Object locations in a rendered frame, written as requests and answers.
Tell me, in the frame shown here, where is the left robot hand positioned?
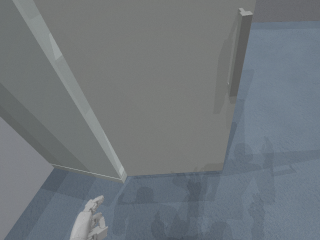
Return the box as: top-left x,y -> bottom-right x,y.
69,195 -> 108,240

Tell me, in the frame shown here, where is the handle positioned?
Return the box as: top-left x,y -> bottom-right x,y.
227,8 -> 253,97

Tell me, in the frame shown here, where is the fridge door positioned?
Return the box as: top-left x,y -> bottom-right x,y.
33,0 -> 256,176

